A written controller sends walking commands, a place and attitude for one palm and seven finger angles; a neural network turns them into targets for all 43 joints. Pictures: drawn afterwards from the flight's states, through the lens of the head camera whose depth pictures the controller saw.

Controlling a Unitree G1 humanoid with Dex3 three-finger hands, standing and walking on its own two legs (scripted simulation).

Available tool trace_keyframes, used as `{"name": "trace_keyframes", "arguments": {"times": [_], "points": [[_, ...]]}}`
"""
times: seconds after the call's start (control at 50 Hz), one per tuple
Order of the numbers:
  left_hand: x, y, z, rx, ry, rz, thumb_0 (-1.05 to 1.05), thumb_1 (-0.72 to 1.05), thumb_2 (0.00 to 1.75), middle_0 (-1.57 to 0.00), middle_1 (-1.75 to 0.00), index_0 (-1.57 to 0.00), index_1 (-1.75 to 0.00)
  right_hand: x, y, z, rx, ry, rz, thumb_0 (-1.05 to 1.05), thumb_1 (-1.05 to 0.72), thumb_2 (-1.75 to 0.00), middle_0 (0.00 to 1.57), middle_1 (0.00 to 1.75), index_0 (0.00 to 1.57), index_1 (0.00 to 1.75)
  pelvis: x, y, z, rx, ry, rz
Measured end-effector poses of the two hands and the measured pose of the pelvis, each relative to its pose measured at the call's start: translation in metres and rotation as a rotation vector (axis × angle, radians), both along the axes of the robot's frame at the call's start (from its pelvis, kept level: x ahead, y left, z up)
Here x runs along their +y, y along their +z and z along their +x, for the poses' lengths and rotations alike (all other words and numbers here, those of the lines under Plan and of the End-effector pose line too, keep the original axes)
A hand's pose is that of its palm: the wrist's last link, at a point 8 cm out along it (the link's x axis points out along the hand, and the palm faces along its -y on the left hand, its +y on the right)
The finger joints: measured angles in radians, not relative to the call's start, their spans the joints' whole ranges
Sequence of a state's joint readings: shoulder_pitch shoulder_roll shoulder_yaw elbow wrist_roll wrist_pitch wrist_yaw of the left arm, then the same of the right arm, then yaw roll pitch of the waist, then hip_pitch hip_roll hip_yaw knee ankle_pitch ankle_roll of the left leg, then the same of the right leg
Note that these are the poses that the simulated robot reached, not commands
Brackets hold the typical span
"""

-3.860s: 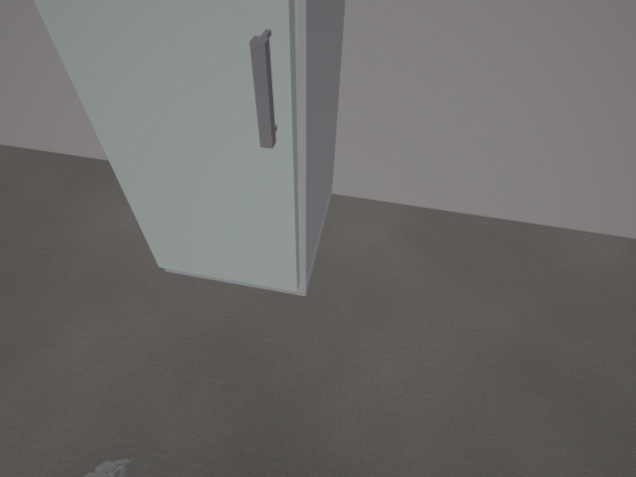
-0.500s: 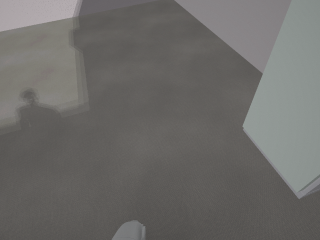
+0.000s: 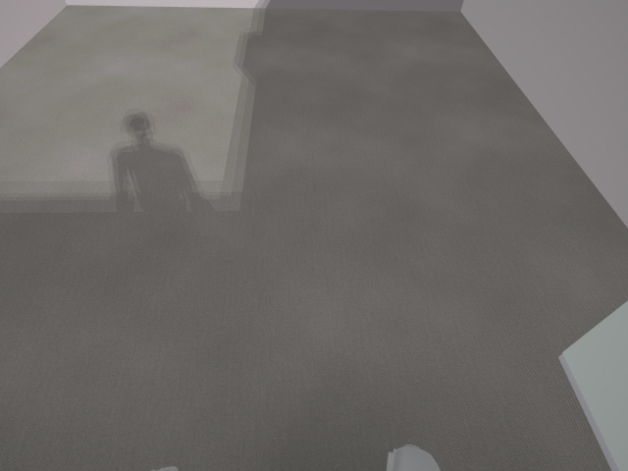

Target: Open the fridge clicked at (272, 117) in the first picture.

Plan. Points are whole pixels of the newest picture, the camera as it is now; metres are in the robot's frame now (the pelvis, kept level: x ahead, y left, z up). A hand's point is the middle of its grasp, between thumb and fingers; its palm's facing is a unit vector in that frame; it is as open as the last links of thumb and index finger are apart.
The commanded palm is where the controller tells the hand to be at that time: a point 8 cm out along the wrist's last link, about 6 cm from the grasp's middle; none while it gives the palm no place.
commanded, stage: walk to a spot facing it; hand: right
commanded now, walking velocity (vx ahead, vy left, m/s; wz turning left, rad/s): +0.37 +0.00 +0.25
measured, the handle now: out of the picture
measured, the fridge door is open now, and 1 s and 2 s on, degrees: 0 0 0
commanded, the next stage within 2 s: turn to face it in 0.60 s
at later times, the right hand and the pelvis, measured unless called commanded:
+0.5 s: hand (491, 437) +0.23 -0.26 -0.18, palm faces -0.12 +0.98 -0.16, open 7.4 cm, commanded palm none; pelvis +0.18 -0.08 +0.00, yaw +15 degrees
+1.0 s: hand (395, 310) +0.43 -0.12 -0.15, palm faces -0.38 +0.91 -0.17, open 7.3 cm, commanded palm none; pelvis +0.24 -0.03 -0.01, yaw +19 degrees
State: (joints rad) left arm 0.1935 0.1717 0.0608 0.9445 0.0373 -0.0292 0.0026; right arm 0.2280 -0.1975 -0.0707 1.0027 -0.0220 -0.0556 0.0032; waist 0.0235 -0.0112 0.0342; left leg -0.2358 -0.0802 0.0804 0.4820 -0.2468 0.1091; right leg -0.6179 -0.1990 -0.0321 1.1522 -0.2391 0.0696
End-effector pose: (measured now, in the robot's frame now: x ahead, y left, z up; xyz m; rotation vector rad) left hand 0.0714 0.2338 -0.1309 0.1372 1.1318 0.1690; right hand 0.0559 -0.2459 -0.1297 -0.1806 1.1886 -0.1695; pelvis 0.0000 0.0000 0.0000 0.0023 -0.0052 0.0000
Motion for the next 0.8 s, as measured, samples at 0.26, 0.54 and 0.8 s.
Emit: {"name": "trace_keyframes", "arguments": {"times": [0.26, 0.54, 0.8], "points": [[-0.056, 0.021, 0.191, -0.166, -0.113, 0.013, 0.01, 0.91, 0.90, -0.20, -0.29, -0.20, -0.30, -0.027, -0.019, 0.006, 0.232, -0.092, 0.067, 0.00, -0.91, -0.90, 0.20, 0.30, 0.20, 0.30, -0.047, -0.005, 0.113, 0.001, 0.075, 0.021], [-0.057, 0.019, 0.112, 0.056, 0.252, 0.088, -0.02, 0.95, 0.90, -0.21, -0.30, -0.20, -0.30, -0.061, -0.014, 0.212, 0.131, 0.169, 0.055, 0.01, -0.91, -0.90, 0.20, 0.30, 0.20, 0.30, -0.076, 0.006, 0.188, -0.010, 0.277, 0.027], [-0.055, -0.025, 0.018, 0.295, 0.515, -0.049, 0.00, 0.92, 0.90, -0.20, -0.29, -0.20, -0.30, 0.041, 0.005, 0.392, -0.138, 0.509, -0.013, 0.00, -0.92, -0.90, 0.19, 0.30, 0.20, 0.30, -0.033, -0.015, 0.222, 0.008, 0.416, -0.002]]}}
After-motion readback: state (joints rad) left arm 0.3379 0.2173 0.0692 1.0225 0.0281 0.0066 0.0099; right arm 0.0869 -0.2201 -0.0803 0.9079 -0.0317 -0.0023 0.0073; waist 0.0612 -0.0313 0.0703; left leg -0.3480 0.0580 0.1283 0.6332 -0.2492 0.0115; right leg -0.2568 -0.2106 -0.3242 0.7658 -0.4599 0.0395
